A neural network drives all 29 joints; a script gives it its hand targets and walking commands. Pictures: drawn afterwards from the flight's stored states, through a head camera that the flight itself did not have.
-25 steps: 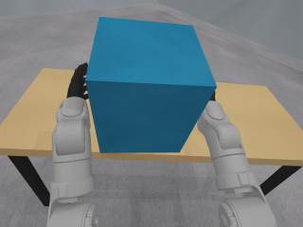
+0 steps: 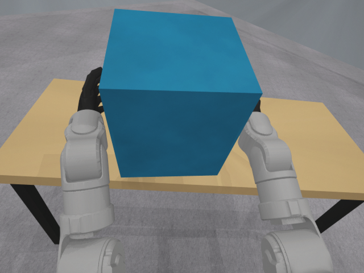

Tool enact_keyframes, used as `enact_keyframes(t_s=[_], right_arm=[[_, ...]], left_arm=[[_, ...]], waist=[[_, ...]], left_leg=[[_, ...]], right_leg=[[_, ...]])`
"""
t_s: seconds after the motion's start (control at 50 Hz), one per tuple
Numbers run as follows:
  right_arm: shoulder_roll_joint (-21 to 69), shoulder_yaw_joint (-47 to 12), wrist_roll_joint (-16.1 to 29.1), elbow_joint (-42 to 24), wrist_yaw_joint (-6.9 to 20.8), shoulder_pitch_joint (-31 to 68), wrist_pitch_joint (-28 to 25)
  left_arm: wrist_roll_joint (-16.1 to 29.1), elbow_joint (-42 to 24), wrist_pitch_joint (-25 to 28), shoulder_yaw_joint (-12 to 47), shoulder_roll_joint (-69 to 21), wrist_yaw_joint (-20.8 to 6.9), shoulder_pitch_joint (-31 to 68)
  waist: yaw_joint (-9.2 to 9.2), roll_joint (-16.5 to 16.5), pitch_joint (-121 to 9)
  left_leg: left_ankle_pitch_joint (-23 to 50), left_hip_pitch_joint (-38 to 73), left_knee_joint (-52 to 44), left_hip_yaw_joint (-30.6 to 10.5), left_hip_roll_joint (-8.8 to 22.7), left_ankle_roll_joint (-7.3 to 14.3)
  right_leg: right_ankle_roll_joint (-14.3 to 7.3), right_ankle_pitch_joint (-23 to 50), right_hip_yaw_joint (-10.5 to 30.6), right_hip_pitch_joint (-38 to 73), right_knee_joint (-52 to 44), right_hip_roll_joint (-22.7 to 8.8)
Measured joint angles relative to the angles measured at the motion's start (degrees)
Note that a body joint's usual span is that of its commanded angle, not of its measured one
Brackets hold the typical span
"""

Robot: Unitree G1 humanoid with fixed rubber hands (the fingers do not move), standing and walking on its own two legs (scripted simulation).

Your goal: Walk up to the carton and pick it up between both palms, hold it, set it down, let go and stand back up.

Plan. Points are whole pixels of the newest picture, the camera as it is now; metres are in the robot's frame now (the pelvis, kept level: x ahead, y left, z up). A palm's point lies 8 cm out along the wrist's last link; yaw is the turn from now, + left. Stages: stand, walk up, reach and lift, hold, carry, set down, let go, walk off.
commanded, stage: hold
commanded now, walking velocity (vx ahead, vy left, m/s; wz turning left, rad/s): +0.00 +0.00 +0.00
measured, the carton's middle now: (172, 102) +0.39 +0.01 +0.21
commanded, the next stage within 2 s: set down in 0.44 s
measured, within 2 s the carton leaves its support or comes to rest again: neither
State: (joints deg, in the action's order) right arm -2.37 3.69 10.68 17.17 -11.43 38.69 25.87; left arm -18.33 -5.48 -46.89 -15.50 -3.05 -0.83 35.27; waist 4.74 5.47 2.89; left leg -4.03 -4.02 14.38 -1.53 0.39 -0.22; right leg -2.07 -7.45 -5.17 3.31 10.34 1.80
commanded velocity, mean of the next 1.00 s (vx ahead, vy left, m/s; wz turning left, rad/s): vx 0.00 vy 0.00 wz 0.00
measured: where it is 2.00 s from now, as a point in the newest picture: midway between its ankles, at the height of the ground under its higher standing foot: outside the picture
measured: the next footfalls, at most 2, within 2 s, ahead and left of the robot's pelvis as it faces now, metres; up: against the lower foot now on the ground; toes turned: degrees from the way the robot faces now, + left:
none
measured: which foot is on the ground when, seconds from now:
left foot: down 0.00-1.00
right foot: down 0.00-1.00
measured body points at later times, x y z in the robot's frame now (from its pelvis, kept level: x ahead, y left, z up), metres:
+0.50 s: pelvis +0.00 +0.00 +0.00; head -0.03 +0.04 +0.45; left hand +0.36 +0.17 +0.20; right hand +0.37 -0.14 +0.20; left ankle +0.05 +0.12 -0.75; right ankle -0.01 -0.09 -0.75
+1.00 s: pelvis +0.01 -0.01 +0.00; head +0.01 +0.03 +0.45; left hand +0.39 +0.15 +0.14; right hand +0.39 -0.15 +0.13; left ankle +0.05 +0.12 -0.75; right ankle -0.01 -0.09 -0.75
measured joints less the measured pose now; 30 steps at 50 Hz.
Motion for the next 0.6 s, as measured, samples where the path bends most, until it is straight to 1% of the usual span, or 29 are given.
enact_keyframes(t_s=[0.1, 0.2, 0.24, 0.28, 0.42, 0.48, 0.54, 0.6], right_arm=[[-0.2, -1.2, 0.9, 1.2, -0.8, -0.5, 1.3], [0.0, -2.6, 2.5, -2.8, -2.3, -3.1, 0.8], [-0.3, -3.4, 3.0, -4.8, -3.0, -4.2, 0.8], [-0.6, -4.1, 3.4, -5.5, -3.6, -4.8, 1.0], [-0.5, -4.1, 3.6, -3.8, -3.3, -5.0, 1.6], [-0.5, -3.7, 2.8, -3.2, -2.7, -4.4, 1.5], [-0.8, -3.1, 2.6, -1.6, -2.2, -2.7, -0.1], [-0.8, -2.1, 1.2, 0.2, -1.3, -0.8, -2.3]], left_arm=[[-0.9, 0.2, -2.1, -0.7, -0.2, -0.9, -0.3], [-0.8, -4.1, -2.2, -0.2, -0.4, -1.7, -2.8], [-0.5, -5.7, -2.0, 0.2, -0.3, -2.5, -3.7], [-0.4, -6.2, -2.0, 0.3, -0.3, -2.7, -4.4], [-0.3, -5.0, -2.9, 0.6, -0.2, -2.2, -4.9], [-0.1, -4.4, -2.7, 0.5, -0.4, -1.7, -4.3], [-0.4, -3.3, -1.3, 0.6, -0.1, -1.4, -2.8], [-0.6, -0.8, 1.3, 0.1, 0.1, -1.3, -0.7]], waist=[[-0.26, 0.2, 0.2], [-0.21, -0.2, 0.0], [-0.29, -0.4, 0.0], [-0.38, -0.5, -0.2], [-0.68, -0.5, 0.3], [-0.75, -0.5, 0.8], [-0.92, -0.5, 1.5], [-1.22, -0.8, 1.9]], left_leg=[[-0.2, 1.8, -0.8, 0.5, 0.0, 0.0], [-0.7, 1.9, -0.7, 0.3, -0.1, 0.0], [-0.7, 2.4, -0.8, 0.3, -0.2, 0.1], [-0.8, 2.8, -0.9, 0.3, -0.3, 0.1], [-0.7, 3.4, -0.7, 0.4, -0.4, 0.2], [-0.6, 3.0, -0.3, 0.4, -0.2, 0.1], [-0.4, 2.4, 0.2, 0.6, 0.0, 0.1], [-0.3, 1.8, 0.5, 0.9, 0.1, 0.1]], right_leg=[[0.0, -0.4, 0.4, 1.4, -0.3, -0.1], [0.1, -0.5, 0.3, 2.0, -0.9, -0.1], [0.1, -0.4, 0.2, 2.6, -1.4, -0.2], [0.2, -0.4, 0.2, 3.1, -1.6, -0.2], [0.2, -0.6, 0.2, 3.4, -0.7, -0.4], [0.2, -0.5, 0.2, 2.9, -0.3, -0.3], [0.1, -0.6, 0.4, 1.9, 0.8, -0.2], [0.0, -0.7, 0.6, 1.0, 1.8, -0.1]])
